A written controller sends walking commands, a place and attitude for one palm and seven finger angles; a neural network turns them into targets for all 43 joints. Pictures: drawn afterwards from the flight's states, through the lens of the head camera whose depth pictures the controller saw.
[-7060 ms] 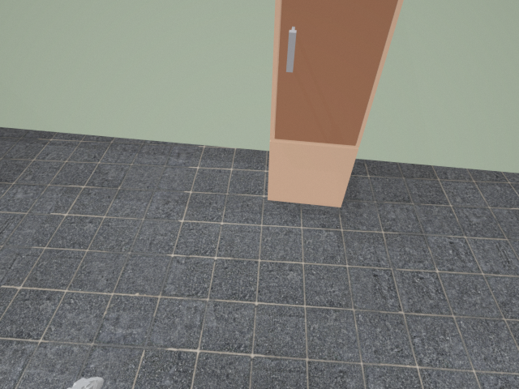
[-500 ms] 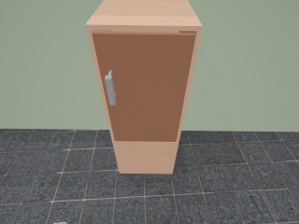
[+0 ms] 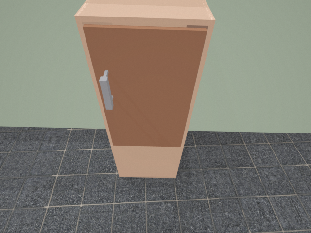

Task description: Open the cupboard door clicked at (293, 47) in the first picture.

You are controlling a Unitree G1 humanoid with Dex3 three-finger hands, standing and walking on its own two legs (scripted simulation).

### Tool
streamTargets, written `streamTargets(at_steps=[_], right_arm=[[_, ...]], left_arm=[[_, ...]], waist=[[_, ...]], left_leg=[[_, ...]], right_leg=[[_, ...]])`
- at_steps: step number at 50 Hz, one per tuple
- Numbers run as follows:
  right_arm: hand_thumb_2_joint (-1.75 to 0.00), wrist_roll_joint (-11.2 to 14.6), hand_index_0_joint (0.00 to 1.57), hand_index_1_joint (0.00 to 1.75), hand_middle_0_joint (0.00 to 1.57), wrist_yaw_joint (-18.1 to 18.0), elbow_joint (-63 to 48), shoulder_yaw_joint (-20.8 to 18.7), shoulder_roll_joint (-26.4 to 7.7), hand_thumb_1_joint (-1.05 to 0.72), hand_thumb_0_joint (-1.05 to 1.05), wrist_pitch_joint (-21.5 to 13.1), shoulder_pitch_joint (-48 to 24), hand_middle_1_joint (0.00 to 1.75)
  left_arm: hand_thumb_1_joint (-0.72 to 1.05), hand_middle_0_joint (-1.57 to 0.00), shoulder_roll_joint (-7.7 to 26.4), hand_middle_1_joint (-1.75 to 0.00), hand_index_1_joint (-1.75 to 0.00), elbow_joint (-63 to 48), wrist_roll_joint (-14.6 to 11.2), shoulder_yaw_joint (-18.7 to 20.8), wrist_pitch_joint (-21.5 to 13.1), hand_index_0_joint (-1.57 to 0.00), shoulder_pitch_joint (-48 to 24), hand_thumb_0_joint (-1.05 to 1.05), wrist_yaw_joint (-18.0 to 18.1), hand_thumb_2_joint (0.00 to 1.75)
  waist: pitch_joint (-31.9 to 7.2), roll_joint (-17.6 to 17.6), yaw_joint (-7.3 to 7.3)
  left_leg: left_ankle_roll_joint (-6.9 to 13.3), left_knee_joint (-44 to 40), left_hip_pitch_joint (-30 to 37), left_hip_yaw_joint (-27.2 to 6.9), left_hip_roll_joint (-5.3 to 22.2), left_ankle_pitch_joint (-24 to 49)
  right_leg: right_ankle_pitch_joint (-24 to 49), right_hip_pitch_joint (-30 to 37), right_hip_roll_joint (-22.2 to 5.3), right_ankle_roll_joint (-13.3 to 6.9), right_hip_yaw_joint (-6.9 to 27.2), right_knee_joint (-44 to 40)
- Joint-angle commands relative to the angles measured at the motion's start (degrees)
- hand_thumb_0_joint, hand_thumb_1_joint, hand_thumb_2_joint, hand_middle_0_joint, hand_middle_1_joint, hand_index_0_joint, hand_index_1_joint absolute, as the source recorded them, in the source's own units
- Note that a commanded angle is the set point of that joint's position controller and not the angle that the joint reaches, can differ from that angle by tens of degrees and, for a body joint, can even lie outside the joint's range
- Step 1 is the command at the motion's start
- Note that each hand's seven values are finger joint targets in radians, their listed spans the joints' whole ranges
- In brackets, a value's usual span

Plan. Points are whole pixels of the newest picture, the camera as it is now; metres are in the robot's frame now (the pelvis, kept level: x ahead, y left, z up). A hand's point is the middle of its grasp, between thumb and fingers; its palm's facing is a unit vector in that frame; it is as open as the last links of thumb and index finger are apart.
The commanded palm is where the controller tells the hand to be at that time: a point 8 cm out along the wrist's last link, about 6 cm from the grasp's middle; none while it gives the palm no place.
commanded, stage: come to a stop and stand still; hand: left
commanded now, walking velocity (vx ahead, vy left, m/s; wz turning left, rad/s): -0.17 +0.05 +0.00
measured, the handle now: (108, 90) +0.54 +0.20 +0.05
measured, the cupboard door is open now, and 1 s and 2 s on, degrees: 0 0 0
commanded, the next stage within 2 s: look again from close up in 0.84 s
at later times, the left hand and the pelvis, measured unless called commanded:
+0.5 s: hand out of the picture +0.01 +0.22 -0.17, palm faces +0.04 -0.97 -0.23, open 7.4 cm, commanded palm none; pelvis -0.03 +0.03 +0.00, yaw +0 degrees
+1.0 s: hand out of the picture -0.07 +0.19 -0.17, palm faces +0.03 -0.98 -0.20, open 7.4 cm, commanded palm none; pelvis -0.04 +0.02 +0.00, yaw +0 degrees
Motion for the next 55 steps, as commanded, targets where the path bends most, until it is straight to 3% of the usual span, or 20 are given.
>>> streamTargets(at_steps=[1,3,6,8,11,14,17,22,26,37,39,40,41,42,43,44,48,55], right_arm=[[-0.9,0.61,0.2,0.3,0.2,-1.66,-1.78,-1.16,-4.15,-0.9,0.0,-1.27,2.2,0.3],[-0.9,0.91,0.2,0.3,0.2,-2.05,-1.02,-1.32,-3.89,-0.9,0.0,-1.13,2.48,0.3],[-0.9,1.15,0.2,0.3,0.2,-2.38,-1.97,-2.22,-4.42,-0.9,0.0,-0.49,1.87,0.3],[-0.9,1.0,0.2,0.3,0.2,-2.35,-2.85,-2.9,-4.83,-0.9,0.0,-0.09,1.53,0.3],[-0.9,0.75,0.2,0.3,0.2,-2.05,-3.97,-3.36,-4.93,-0.9,0.0,0.35,0.12,0.3],[-0.9,0.37,0.2,0.3,0.2,-1.91,-4.61,-3.35,-6.11,-0.9,0.0,0.1,-0.62,0.3],[-0.9,0.27,0.2,0.3,0.2,-1.59,-5.36,-3.1,-7.15,-0.9,0.0,-0.07,-3.11,0.3],[-0.9,0.16,0.2,0.3,0.2,-0.71,-6.25,-2.59,-7.93,-0.9,0.0,0.05,-5.24,0.3],[-0.9,-0.01,0.2,0.3,0.2,-0.23,-6.37,-2.32,-9.13,-0.9,0.0,-0.08,-5.48,0.3],[-0.9,0.27,0.2,0.3,0.2,-0.22,-3.87,-1.65,-7.73,-0.9,0.0,-0.46,-2.57,0.3],[-0.9,0.26,0.2,0.3,0.2,-0.3,-3.33,-1.51,-7.42,-0.9,0.0,-0.5,-2.04,0.3],[-0.9,0.56,0.2,0.3,0.2,0.11,-7.56,-1.03,-9.73,-0.9,0.0,-1.61,-5.55,0.3],[-0.9,0.14,0.2,0.3,0.2,0.3,-8.48,-0.79,-7.11,-0.9,0.0,-1.55,-2.64,0.3],[-0.9,-0.36,0.2,0.3,0.2,0.72,-8.63,-0.41,-6.56,-0.9,0.0,-1.6,-3.12,0.3],[-0.9,-0.4,0.2,0.3,0.2,0.58,-9.59,-0.56,-7.23,-0.9,0.0,-1.66,-2.42,0.3],[-0.9,-0.32,0.2,0.3,0.2,0.39,-9.94,-0.62,-7.48,-0.9,0.0,-1.65,-2.39,0.3],[-0.9,-0.09,0.2,0.3,0.2,-0.01,-10.18,-0.54,-7.7,-0.9,0.0,-1.65,-1.09,0.3],[-0.9,-0.05,0.2,0.3,0.2,-0.18,-7.69,-0.22,-7.23,-0.9,0.0,-1.75,0.52,0.3]], left_arm=[[0.9,-0.2,6.4,-0.3,-0.3,-1.01,-0.41,1.86,-1.79,-0.2,4.91,0.0,1.91,0.9],[0.9,-0.2,5.45,-0.3,-0.3,-1.31,-0.62,1.39,-1.84,-0.2,3.83,0.0,2.56,0.9],[0.9,-0.2,6.47,-0.3,-0.3,-2.52,-0.57,2.03,-1.32,-0.2,3.63,0.0,3.35,0.9],[0.9,-0.2,6.61,-0.3,-0.3,-3.81,-0.31,2.58,-0.78,-0.2,2.47,0.0,3.54,0.9],[0.9,-0.2,6.33,-0.3,-0.3,-5.28,-0.11,2.84,-0.14,-0.2,0.31,0.0,3.35,0.9],[0.9,-0.2,5.21,-0.3,-0.3,-6.25,-0.07,2.53,0.34,-0.2,-2.49,0.0,3.08,0.9],[0.9,-0.2,5.45,-0.3,-0.3,-6.59,-0.04,2.27,0.72,-0.2,-3.9,0.0,2.65,0.9],[0.9,-0.2,7.12,-0.3,-0.3,-6.43,0.14,1.75,0.79,-0.2,-5.74,0.0,2.07,0.9],[0.9,-0.2,7.9,-0.3,-0.3,-6.34,0.2,1.57,0.65,-0.2,-6.29,0.0,1.74,0.9],[0.9,-0.2,7.52,-0.3,-0.3,-4.14,-0.03,1.08,-0.42,-0.2,-4.5,0.0,1.85,0.9],[0.9,-0.2,6.94,-0.3,-0.3,-3.76,-0.08,1.0,-0.48,-0.2,-3.86,0.0,1.91,0.9],[0.9,-0.2,9.08,-0.3,-0.3,-1.95,0.31,0.13,-1.13,-0.2,-2.21,0.0,3.95,0.9],[0.9,-0.2,10.2,-0.3,-0.3,-3.85,-0.13,0.57,-1.58,-0.2,-2.99,0.0,3.35,0.9],[0.9,-0.2,10.96,-0.3,-0.3,-4.51,-0.27,0.51,-1.83,-0.2,-3.92,0.0,2.78,0.9],[0.9,-0.2,10.18,-0.3,-0.3,-4.62,-0.09,0.54,-1.58,-0.2,-3.91,0.0,2.29,0.9],[0.9,-0.2,9.2,-0.3,-0.3,-4.51,-0.03,0.34,-1.37,-0.2,-3.88,0.0,1.96,0.9],[0.9,-0.2,7.21,-0.3,-0.3,-3.85,-0.04,-0.01,-1.26,-0.2,-3.27,0.0,1.39,0.9],[0.9,-0.2,7.91,-0.3,-0.3,-3.05,-0.38,0.18,-1.79,-0.2,-3.86,0.0,1.33,0.9]], waist=[[-0.22,-5.34,-0.39],[-0.47,-1.57,-0.79],[-1.96,-0.44,-0.41],[-2.33,-0.3,-0.39],[-3.06,-1.85,-0.57],[-1.78,0.59,-0.69],[-0.25,3.68,0.04],[4.01,1.18,0.42],[4.71,1.38,0.54],[3.17,-1.46,0.01],[3.28,-0.08,0.05],[5.07,-0.69,0.94],[-0.41,3.65,-0.29],[0.36,5.78,0.32],[0.01,5.94,-0.11],[0.89,5.85,-0.03],[3.19,0.45,0.14],[3.75,-2.72,-0.5]], left_leg=[[1.67,-1.2,-5.99,1.06,1.28,15.83],[1.13,-3.05,-3.13,0.33,2.18,27.01],[0.85,-1.41,-2.33,0.71,2.18,32.94],[1.11,-0.12,-1.99,0.79,2.43,35.34],[1.43,-0.08,-1.62,0.32,2.6,30.79],[2.48,-3.28,-0.88,-1.42,4.33,35.2],[3.36,-6.82,-3.88,-2.91,4.8,28.86],[3.13,-12.22,-8.46,-4.3,3.81,9.06],[3.06,-15.89,-10.15,-5.41,3.88,1.72],[2.41,-14.71,-6.02,-3.74,2.81,6.98],[2.32,-14.66,-6.21,-3.55,2.72,7.02],[1.32,-5.35,-9.55,-1.39,4.16,16.46],[1.14,-7.41,-8.54,-2.53,1.08,7.24],[1.4,-7.91,-9.25,-2.38,0.89,5.0],[2.15,-9.43,-10.03,-4.03,1.61,1.97],[2.75,-10.38,-10.78,-4.9,2.17,1.38],[3.73,-12.06,-12.32,-5.54,2.56,0.9],[3.12,-10.59,-7.44,-3.09,1.59,7.18]], right_leg=[[34.19,7.23,-7.05,-3.46,5.99,-4.6],[44.42,7.35,-6.14,-2.13,3.64,-2.83],[48.92,8.26,-6.78,-2.01,3.77,-0.55],[45.69,6.89,-6.77,-2.04,3.8,0.48],[37.82,4.87,-7.01,-2.51,4.12,-0.48],[27.53,2.61,-4.41,-1.3,2.83,0.28],[18.93,3.77,-3.3,-0.44,2.54,-1.24],[9.16,2.76,-3.49,-0.02,3.88,-6.59],[6.3,2.95,-3.5,0.44,3.77,-7.92],[7.89,2.53,-4.71,0.24,4.46,-10.61],[8.14,2.46,-4.68,0.2,4.62,-10.6],[17.17,0.52,-6.21,-0.79,5.09,-5.79],[5.52,1.86,-6.53,-1.94,5.73,-5.83],[0.98,0.09,-5.54,-2.25,4.99,-5.29],[-3.01,-1.08,-4.44,-1.99,4.43,-4.59],[-2.04,-1.64,-3.79,-1.88,3.84,-4.17],[1.18,-0.76,-3.28,-1.61,3.41,-4.6],[2.67,-2.31,-4.44,-1.75,5.36,-7.57]])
